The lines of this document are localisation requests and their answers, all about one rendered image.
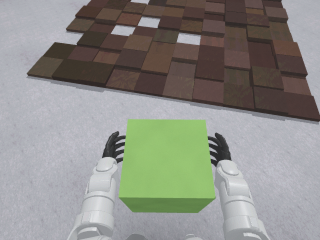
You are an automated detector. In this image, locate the right robot hand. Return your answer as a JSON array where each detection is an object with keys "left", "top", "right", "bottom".
[{"left": 208, "top": 132, "right": 232, "bottom": 167}]

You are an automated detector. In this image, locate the robot left shin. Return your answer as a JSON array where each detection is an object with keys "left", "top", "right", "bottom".
[{"left": 134, "top": 230, "right": 145, "bottom": 237}]

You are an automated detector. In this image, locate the left robot hand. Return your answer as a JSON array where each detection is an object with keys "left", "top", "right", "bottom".
[{"left": 102, "top": 131, "right": 126, "bottom": 164}]

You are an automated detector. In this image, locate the robot left forearm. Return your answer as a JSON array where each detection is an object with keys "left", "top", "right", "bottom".
[{"left": 67, "top": 157, "right": 119, "bottom": 240}]

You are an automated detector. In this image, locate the robot right forearm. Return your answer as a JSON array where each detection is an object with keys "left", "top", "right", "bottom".
[{"left": 214, "top": 159, "right": 270, "bottom": 240}]

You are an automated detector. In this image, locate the carton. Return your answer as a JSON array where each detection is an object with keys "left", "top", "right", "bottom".
[{"left": 118, "top": 119, "right": 216, "bottom": 213}]

